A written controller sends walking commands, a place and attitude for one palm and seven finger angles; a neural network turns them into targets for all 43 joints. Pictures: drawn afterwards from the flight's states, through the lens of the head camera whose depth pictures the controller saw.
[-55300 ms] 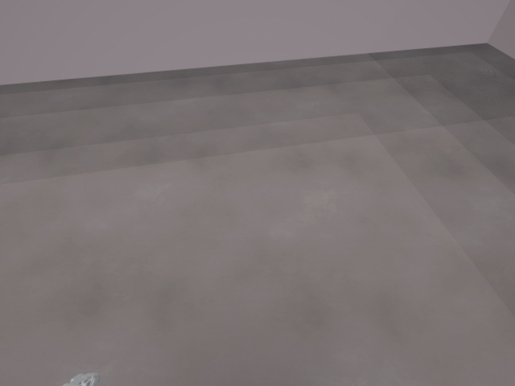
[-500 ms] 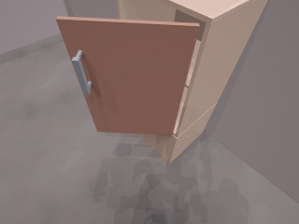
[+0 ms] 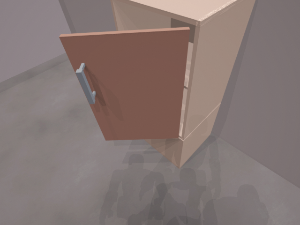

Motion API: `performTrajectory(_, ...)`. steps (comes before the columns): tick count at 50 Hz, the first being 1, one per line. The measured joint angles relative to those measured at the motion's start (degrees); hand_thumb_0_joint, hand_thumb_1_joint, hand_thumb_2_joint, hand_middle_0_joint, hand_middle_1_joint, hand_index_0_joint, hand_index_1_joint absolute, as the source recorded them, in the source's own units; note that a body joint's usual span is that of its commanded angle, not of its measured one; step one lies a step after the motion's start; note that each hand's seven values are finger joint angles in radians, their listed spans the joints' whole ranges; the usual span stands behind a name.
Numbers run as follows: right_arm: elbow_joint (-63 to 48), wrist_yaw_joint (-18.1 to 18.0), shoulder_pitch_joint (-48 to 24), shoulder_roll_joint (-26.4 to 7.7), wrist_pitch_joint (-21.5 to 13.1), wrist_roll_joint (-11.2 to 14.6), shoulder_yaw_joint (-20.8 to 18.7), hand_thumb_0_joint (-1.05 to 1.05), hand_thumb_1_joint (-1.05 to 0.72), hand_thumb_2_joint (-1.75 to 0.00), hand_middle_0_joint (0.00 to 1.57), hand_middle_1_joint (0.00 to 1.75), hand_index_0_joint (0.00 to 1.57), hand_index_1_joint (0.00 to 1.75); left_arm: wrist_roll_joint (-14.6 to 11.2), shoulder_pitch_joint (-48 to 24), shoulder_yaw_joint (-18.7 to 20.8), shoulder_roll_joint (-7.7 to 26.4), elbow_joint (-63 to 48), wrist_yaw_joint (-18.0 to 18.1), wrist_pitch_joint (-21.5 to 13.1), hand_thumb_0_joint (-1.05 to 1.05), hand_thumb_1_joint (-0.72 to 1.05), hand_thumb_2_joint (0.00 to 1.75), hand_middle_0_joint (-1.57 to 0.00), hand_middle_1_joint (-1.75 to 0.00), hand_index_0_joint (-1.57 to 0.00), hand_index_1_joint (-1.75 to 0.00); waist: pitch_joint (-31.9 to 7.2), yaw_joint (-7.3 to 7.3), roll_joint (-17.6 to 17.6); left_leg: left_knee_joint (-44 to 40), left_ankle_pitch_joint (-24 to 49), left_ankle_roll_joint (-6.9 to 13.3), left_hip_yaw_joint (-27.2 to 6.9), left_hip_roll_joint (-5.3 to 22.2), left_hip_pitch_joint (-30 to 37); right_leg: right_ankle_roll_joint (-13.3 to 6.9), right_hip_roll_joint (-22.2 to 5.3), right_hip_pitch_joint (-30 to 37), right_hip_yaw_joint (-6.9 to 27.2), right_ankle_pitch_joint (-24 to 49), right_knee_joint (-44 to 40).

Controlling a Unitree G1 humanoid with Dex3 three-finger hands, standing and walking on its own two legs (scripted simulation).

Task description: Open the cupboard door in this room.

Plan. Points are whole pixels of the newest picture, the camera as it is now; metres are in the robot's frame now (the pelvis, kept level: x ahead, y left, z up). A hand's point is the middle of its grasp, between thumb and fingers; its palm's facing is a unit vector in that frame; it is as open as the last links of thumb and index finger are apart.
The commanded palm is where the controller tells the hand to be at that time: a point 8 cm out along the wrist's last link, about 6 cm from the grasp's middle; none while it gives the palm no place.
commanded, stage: look again from close up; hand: left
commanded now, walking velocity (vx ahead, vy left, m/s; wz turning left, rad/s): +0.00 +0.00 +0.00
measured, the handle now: (87, 84) +0.56 +0.27 +0.06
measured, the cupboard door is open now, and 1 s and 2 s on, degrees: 45 45 45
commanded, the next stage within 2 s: shuffle to correct the standing spot in 0.54 s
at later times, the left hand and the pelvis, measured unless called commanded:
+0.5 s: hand out of the picture +0.03 +0.14 -0.17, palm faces -0.01 -0.97 -0.23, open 7.3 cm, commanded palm none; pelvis +0.02 -0.04 +0.00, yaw +1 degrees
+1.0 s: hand out of the picture +0.02 +0.15 -0.18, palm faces +0.10 -0.97 -0.23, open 7.4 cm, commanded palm none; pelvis +0.03 -0.03 +0.00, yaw +3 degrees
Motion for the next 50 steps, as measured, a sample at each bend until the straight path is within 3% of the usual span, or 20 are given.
performTrajectory(19, 6.1, -0.6, 1.0, 2.2, -0.3, 0.1, 0.5, 0.01, -0.91, -0.90, 0.20, 0.30, 0.20, 0.30, -0.3, -3.4, 0.0, -0.8, 2.4, 0.2, -1.2, 0.01, 0.92, 0.90, -0.21, -0.30, -0.20, -0.30, 0.7, -1.11, -1.8, -1.2, 0.1, -3.2, -1.6, 2.9, 1.6, -3.0, 2.9, 2.2, -1.7, 0.0, -1.9)
performTrajectory(36, 6.3, -0.9, -0.1, 2.8, -0.1, 0.2, 0.2, 0.01, -0.91, -0.90, 0.20, 0.30, 0.20, 0.30, -0.4, -2.5, 0.5, -1.0, 2.6, 0.2, -1.5, 0.01, 0.92, 0.90, -0.20, -0.30, -0.20, -0.30, 0.2, -0.56, -2.0, -1.1, -0.8, -5.0, -2.8, 4.6, 2.4, -4.7, 4.6, 3.8, -3.0, -0.7, -3.0)
performTrajectory(47, 3.4, -0.6, -0.1, 1.3, 2.2, 0.1, -1.4, 0.01, -0.91, -0.90, 0.20, 0.30, 0.20, 0.30, 0.2, -1.7, 2.4, -1.4, 0.1, 0.6, -0.8, 0.01, 0.91, 0.90, -0.21, -0.30, -0.20, -0.30, 0.7, 0.55, -2.3, 6.2, -5.7, -4.5, -2.9, 3.8, -1.5, -4.1, 3.2, 2.1, -3.8, -3.0, 0.6)
performTrajectory(50, 2.2, -0.5, -0.3, 1.1, 2.0, 0.1, -1.8, 0.01, -0.91, -0.90, 0.20, 0.30, 0.20, 0.30, 0.3, -1.4, 3.1, -0.8, -0.6, 0.7, -0.3, 0.01, 0.91, 0.90, -0.21, -0.30, -0.20, -0.30, 1.1, 0.89, -3.6, 4.3, -2.5, -4.1, -1.9, 3.1, -1.5, -3.0, 1.7, 1.2, -3.4, -4.1, 2.7)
